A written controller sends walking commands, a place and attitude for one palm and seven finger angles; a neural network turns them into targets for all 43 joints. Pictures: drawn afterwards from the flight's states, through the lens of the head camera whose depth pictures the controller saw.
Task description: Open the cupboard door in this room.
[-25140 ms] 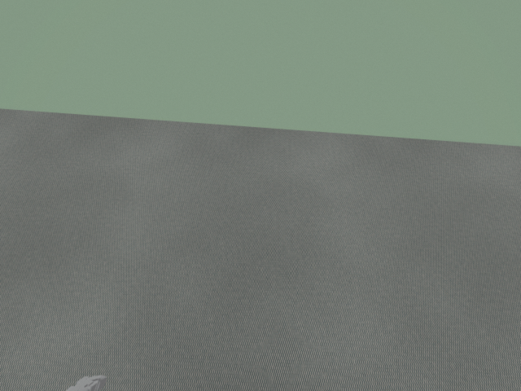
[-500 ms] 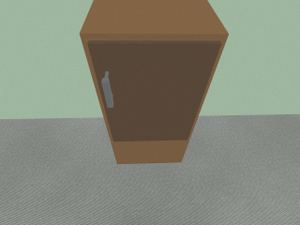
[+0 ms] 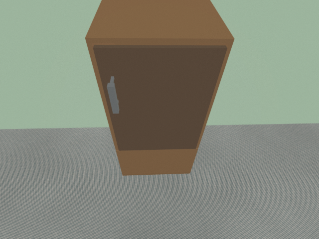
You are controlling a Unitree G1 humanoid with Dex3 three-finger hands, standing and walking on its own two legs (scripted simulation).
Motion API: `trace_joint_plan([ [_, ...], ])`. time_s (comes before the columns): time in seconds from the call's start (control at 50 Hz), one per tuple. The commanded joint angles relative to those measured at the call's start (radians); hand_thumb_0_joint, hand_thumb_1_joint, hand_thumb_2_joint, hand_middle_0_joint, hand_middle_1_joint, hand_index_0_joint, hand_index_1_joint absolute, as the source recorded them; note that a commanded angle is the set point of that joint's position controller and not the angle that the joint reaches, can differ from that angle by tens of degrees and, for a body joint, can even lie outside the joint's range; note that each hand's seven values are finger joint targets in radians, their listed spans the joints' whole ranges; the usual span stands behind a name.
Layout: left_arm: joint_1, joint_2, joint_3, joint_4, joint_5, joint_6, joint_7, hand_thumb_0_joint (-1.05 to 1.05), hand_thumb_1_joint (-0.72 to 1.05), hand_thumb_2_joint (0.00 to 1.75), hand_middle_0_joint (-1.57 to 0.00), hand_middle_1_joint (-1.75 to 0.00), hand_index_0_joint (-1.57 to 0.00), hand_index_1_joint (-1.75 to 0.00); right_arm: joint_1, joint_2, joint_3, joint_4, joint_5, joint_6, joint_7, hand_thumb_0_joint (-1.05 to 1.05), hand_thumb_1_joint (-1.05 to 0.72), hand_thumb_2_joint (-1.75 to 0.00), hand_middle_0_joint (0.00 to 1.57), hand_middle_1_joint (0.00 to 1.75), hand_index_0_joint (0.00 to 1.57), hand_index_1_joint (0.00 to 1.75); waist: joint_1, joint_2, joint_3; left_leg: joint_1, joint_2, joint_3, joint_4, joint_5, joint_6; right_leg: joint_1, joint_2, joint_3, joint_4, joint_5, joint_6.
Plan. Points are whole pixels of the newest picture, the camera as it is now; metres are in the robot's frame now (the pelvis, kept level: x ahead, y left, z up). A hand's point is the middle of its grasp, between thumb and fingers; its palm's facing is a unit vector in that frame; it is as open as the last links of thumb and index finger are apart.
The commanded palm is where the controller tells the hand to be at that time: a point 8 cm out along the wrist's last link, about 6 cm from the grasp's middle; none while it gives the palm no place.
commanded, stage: look again from close up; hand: left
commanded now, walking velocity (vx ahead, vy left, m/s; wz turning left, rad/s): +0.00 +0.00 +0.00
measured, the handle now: (114, 95) +0.58 +0.20 +0.00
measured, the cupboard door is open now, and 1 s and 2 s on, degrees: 0 0 0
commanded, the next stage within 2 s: raise the hand with hooked fingers in 0.60 s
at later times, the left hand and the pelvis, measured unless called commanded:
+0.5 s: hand out of the picture +0.03 +0.18 -0.17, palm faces +0.00 -0.97 -0.25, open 7.4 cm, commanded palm none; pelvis +0.01 +0.00 -0.01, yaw +0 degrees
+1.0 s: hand (96, 206) +0.20 +0.17 -0.03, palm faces +0.10 -0.99 -0.05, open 8.0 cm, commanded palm +0.13 +0.24 -0.06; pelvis -0.01 -0.03 -0.07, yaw +1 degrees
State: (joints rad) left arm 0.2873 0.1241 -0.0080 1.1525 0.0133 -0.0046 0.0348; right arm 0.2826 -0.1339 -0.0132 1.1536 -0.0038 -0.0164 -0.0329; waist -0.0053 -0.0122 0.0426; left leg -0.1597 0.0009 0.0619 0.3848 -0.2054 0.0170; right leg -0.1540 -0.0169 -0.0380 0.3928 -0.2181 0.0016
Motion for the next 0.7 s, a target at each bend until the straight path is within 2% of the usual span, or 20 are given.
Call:
trace_joint_plan([
  [0.0, 0.063, 0.095, 0.011, -0.025, -0.004, -0.011, 0.005, 0.00, 0.90, 0.90, -0.20, -0.30, -0.20, -0.30, 0.063, -0.088, -0.008, -0.025, 0.001, -0.006, -0.002, 0.00, -0.90, -0.90, 0.20, 0.30, 0.20, 0.30, 0.002, 0.002, 0.062, -0.016, 0.099, -0.108, -0.093, -0.015, 0.005, -0.076, -0.095, 0.089, -0.096, 0.001, -0.010],
  [0.04, 0.071, 0.095, 0.010, -0.024, -0.003, -0.013, 0.006, 0.00, 0.90, 0.90, -0.20, -0.30, -0.20, -0.30, 0.062, -0.091, -0.009, -0.028, 0.001, -0.009, -0.003, 0.00, -0.90, -0.90, 0.20, 0.30, 0.20, 0.30, 0.003, 0.004, 0.035, 0.001, 0.101, -0.109, -0.081, 0.021, 0.008, -0.065, -0.095, 0.088, -0.093, 0.028, -0.012],
  [0.06, 0.120, 0.116, 0.006, -0.010, 0.015, -0.043, 0.044, 0.00, 0.90, 0.90, -0.20, -0.30, -0.20, -0.30, -0.033, -0.122, 0.001, -0.097, 0.001, -0.026, 0.009, 0.00, -0.90, -0.90, 0.20, 0.30, 0.20, 0.30, 0.032, 0.046, 0.007, -0.048, 0.118, -0.069, 0.131, 0.211, -0.017, -0.046, -0.135, 0.115, -0.027, 0.370, -0.024],
  [0.08, 0.087, 0.155, 0.015, -0.056, 0.001, -0.048, 0.034, 0.00, 0.90, 0.90, -0.20, -0.30, -0.20, -0.30, 0.032, -0.083, 0.001, -0.121, -0.006, -0.014, 0.013, 0.00, -0.90, -0.90, 0.20, 0.30, 0.20, 0.30, -0.018, 0.065, -0.069, -0.038, 0.072, -0.083, 0.082, -0.023, -0.013, -0.033, -0.154, 0.144, -0.024, 0.140, -0.051],
  [0.1, 0.059, 0.144, 0.011, -0.071, 0.001, -0.045, 0.025, 0.00, 0.90, 0.90, -0.20, -0.30, -0.20, -0.30, 0.060, -0.092, 0.002, -0.121, -0.010, -0.015, 0.015, 0.00, -0.90, -0.90, 0.20, 0.30, 0.20, 0.30, -0.022, 0.085, -0.053, -0.061, 0.079, -0.095, 0.056, -0.042, -0.006, -0.076, -0.119, 0.124, -0.002, -0.049, -0.061],
  [0.12, 0.065, 0.129, 0.008, -0.080, 0.003, -0.040, 0.019, 0.00, 0.90, 0.90, -0.20, -0.30, -0.20, -0.30, 0.063, -0.094, 0.003, -0.128, -0.010, -0.017, 0.016, 0.00, -0.90, -0.90, 0.20, 0.30, 0.20, 0.30, -0.017, 0.112, -0.041, -0.074, 0.089, -0.110, 0.041, -0.018, 0.004, -0.091, -0.094, 0.105, 0.015, -0.072, -0.060],
  [0.14, 0.063, 0.123, 0.009, -0.084, 0.006, -0.038, 0.015, 0.00, 0.90, 0.90, -0.20, -0.30, -0.20, -0.30, 0.066, -0.097, 0.005, -0.139, -0.014, -0.020, 0.016, 0.00, -0.90, -0.90, 0.20, 0.30, 0.20, 0.30, -0.012, 0.135, -0.028, -0.091, 0.100, -0.121, 0.034, 0.002, 0.015, -0.090, -0.080, 0.086, 0.035, -0.056, -0.057],
  [0.2, 0.069, 0.104, 0.006, -0.082, 0.003, -0.031, 0.009, 0.00, 0.90, 0.90, -0.20, -0.30, -0.20, -0.30, 0.066, -0.111, 0.006, -0.153, -0.009, -0.020, 0.010, 0.00, -0.90, -0.90, 0.20, 0.30, 0.20, 0.30, -0.005, 0.025, 0.006, -0.110, 0.108, -0.135, 0.002, -0.006, 0.028, -0.087, -0.067, 0.076, 0.039, -0.045, -0.047],
  [0.24, 0.062, 0.105, 0.006, -0.087, 0.005, -0.028, 0.006, 0.00, 0.90, 0.90, -0.20, -0.30, -0.20, -0.30, 0.063, -0.115, 0.006, -0.152, -0.010, -0.020, 0.010, 0.00, -0.90, -0.90, 0.20, 0.30, 0.20, 0.30, -0.001, 0.016, 0.045, -0.124, 0.105, -0.136, -0.019, -0.018, 0.031, -0.096, -0.067, 0.078, 0.037, -0.043, -0.045],
  [0.3, 0.060, 0.115, 0.009, -0.092, 0.001, -0.027, 0.005, 0.00, 0.90, 0.90, -0.20, -0.30, -0.20, -0.30, 0.059, -0.129, 0.007, -0.143, -0.010, -0.023, 0.009, 0.00, -0.90, -0.90, 0.20, 0.30, 0.20, 0.30, 0.001, -0.018, 0.038, -0.098, 0.098, -0.125, -0.024, 0.007, 0.030, -0.089, -0.070, 0.088, 0.030, -0.013, -0.041],
  [0.34, 0.053, 0.127, 0.011, -0.097, 0.002, -0.027, 0.005, 0.00, 0.90, 0.90, -0.20, -0.30, -0.20, -0.30, 0.059, -0.130, 0.008, -0.134, -0.009, -0.024, 0.009, 0.00, -0.90, -0.90, 0.20, 0.30, 0.20, 0.30, 0.002, -0.005, 0.036, -0.088, 0.098, -0.115, -0.025, 0.032, 0.028, -0.079, -0.073, 0.088, 0.028, 0.007, -0.040],
  [0.4, 0.045, 0.141, 0.013, -0.099, -0.001, -0.028, 0.004, 0.00, 0.90, 0.90, -0.20, -0.30, -0.20, -0.30, 0.049, -0.137, 0.010, -0.125, -0.010, -0.023, 0.009, 0.00, -0.90, -0.90, 0.20, 0.30, 0.20, 0.30, 0.004, -0.034, 0.035, -0.074, 0.095, -0.105, -0.022, 0.044, 0.025, -0.078, -0.080, 0.097, 0.018, 0.028, -0.039],
  [0.46, 0.038, 0.147, 0.016, -0.103, -0.001, -0.026, 0.003, 0.00, 0.90, 0.90, -0.20, -0.30, -0.20, -0.30, 0.044, -0.136, 0.011, -0.111, -0.010, -0.024, 0.009, 0.00, -0.90, -0.90, 0.20, 0.30, 0.20, 0.30, 0.007, -0.001, 0.030, -0.072, 0.094, -0.100, -0.029, 0.050, 0.023, -0.069, -0.080, 0.099, 0.014, 0.034, -0.041],
  [0.54, 0.029, 0.156, 0.018, -0.105, 0.000, -0.029, 0.002, 0.00, 0.90, 0.90, -0.20, -0.30, -0.20, -0.30, 0.037, -0.133, 0.010, -0.098, -0.010, -0.025, 0.008, 0.00, -0.90, -0.90, 0.20, 0.30, 0.20, 0.30, 0.008, -0.018, 0.008, -0.049, 0.095, -0.092, -0.019, 0.082, 0.020, -0.049, -0.087, 0.099, 0.011, 0.085, -0.041],
  [0.6, 0.019, 0.163, 0.020, -0.104, -0.002, -0.028, 0.001, 0.00, 0.90, 0.90, -0.20, -0.30, -0.20, -0.30, 0.029, -0.138, 0.011, -0.087, -0.010, -0.025, 0.007, 0.00, -0.90, -0.90, 0.20, 0.30, 0.20, 0.30, 0.008, 0.009, 0.005, -0.043, 0.097, -0.089, -0.021, 0.095, 0.016, -0.045, -0.088, 0.099, 0.011, 0.105, -0.042],
  [0.66, 0.017, 0.161, 0.021, -0.100, -0.001, -0.028, 0.001, 0.00, 0.90, 0.90, -0.20, -0.30, -0.20, -0.30, 0.023, -0.138, 0.009, -0.080, -0.010, -0.024, 0.006, 0.00, -0.90, -0.90, 0.20, 0.30, 0.20, 0.30, 0.009, 0.004, -0.001, -0.035, 0.099, -0.087, -0.017, 0.099, 0.014, -0.042, -0.087, 0.101, 0.007, 0.117, -0.042],
  [0.68, 0.115, 0.162, 0.022, -0.065, 0.004, -0.036, 0.041, 0.00, 0.90, 0.90, -0.20, -0.30, -0.20, -0.30, -0.073, -0.158, -0.001, -0.147, 0.003, -0.019, 0.013, 0.00, -0.90, -0.90, 0.20, 0.30, 0.20, 0.30, 0.052, -0.125, 0.038, -0.113, 0.118, -0.051, 0.191, 0.088, -0.016, -0.050, -0.152, 0.161, -0.014, 0.468, -0.011],
])
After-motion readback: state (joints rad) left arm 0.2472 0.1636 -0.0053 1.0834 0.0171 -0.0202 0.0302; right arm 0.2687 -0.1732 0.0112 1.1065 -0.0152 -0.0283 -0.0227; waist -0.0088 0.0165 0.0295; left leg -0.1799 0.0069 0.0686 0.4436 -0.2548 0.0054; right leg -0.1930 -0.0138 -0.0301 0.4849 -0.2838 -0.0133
